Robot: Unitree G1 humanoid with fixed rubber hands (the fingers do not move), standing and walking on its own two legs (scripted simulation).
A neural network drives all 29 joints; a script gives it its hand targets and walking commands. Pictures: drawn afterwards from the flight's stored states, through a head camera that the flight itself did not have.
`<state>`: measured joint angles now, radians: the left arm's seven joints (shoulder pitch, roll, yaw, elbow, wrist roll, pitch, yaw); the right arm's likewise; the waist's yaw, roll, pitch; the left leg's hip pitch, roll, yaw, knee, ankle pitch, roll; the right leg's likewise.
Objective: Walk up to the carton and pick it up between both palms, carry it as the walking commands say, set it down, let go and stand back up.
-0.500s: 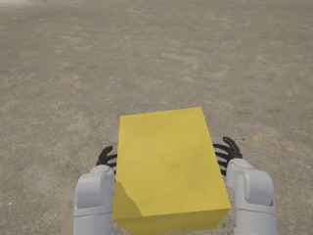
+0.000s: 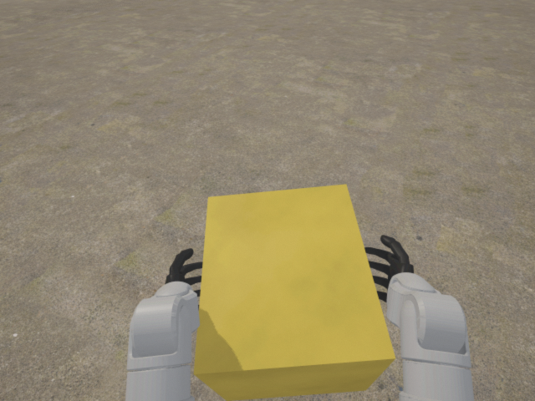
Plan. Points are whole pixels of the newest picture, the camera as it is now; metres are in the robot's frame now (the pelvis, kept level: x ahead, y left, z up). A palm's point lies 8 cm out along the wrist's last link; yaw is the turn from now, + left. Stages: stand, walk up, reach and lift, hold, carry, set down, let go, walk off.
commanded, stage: carry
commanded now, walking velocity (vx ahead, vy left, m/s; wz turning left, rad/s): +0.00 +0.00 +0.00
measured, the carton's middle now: (286, 293) +0.31 +0.00 +0.00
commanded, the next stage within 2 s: none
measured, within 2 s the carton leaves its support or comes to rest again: neither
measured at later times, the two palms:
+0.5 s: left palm (176, 303) +0.25 +0.16 +0.07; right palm (400, 293) +0.27 -0.15 +0.08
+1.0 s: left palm (179, 293) +0.27 +0.16 +0.07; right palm (396, 286) +0.28 -0.15 +0.07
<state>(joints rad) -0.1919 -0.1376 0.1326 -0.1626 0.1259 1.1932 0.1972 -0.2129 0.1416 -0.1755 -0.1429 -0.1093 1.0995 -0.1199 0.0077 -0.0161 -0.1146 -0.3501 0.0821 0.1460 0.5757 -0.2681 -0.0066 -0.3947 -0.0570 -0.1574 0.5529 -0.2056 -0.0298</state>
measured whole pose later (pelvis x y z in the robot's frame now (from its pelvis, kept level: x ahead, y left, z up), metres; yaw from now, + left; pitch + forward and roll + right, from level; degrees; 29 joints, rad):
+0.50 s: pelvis -0.01 +0.00 +0.00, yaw +0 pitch +3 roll +0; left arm -0.18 -0.14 0.13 -0.16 0.11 1.15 0.19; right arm -0.20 0.14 -0.17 -0.16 -0.10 1.09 -0.13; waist 0.01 0.00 -0.10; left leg -0.35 0.07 0.15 0.54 -0.23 0.00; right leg -0.40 -0.06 -0.16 0.52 -0.17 -0.03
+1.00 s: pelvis +0.00 +0.00 +0.00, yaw +0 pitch +3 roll +0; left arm -0.19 -0.14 0.12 -0.12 0.14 1.12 0.17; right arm -0.20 0.14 -0.17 -0.14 -0.11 1.06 -0.13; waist 0.01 0.01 -0.10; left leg -0.34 0.08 0.15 0.55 -0.26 -0.01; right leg -0.38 -0.06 -0.17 0.53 -0.20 -0.03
